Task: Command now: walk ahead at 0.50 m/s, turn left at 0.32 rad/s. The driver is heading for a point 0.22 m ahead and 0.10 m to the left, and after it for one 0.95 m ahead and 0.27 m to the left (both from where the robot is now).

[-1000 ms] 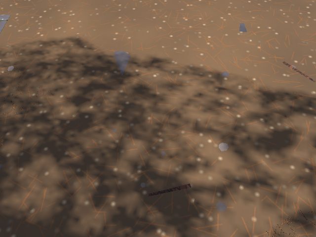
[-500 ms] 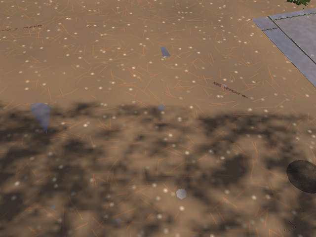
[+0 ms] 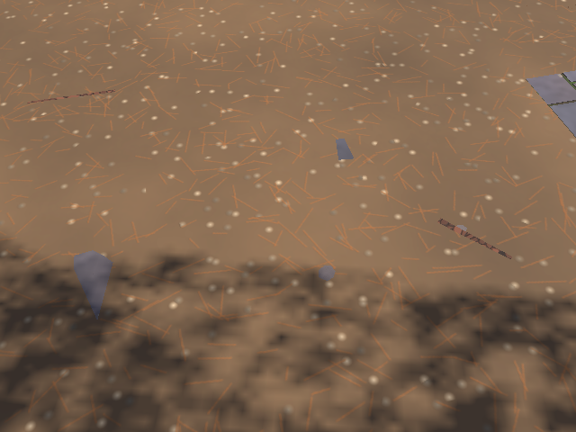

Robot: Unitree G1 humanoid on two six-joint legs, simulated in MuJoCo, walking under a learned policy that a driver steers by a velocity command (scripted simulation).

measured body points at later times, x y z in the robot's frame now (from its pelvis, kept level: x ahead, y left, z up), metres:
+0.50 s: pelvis +0.28 +0.08 -0.01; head +0.31 +0.10 +0.44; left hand +0.35 +0.39 -0.11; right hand +0.45 -0.16 -0.11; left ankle +0.29 +0.15 -0.75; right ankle +0.33 -0.09 -0.67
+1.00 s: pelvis +0.56 +0.11 +0.00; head +0.59 +0.12 +0.45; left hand +0.50 +0.39 -0.12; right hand +0.81 -0.06 -0.11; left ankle +0.50 +0.25 -0.67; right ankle +0.62 +0.03 -0.75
